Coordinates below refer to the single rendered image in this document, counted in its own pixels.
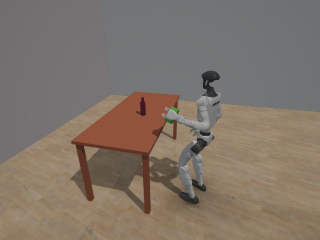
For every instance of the table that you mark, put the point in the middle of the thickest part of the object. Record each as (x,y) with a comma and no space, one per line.
(124,129)

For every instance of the robot right upper arm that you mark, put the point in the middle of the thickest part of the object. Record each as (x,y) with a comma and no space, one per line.
(219,115)

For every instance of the robot left thigh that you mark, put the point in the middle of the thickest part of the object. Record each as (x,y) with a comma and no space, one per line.
(188,152)

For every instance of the robot left hand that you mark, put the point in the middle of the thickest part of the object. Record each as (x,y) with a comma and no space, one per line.
(171,115)

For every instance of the humanoid robot head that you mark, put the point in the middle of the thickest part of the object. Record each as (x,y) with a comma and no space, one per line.
(210,76)

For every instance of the robot left upper arm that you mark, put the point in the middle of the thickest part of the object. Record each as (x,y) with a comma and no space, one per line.
(202,104)

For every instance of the robot right hand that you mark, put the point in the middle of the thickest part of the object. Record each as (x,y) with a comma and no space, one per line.
(195,132)

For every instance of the sponge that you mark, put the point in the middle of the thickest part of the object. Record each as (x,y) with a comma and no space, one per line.
(171,121)

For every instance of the robot left forearm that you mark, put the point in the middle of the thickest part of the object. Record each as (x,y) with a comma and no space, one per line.
(192,124)

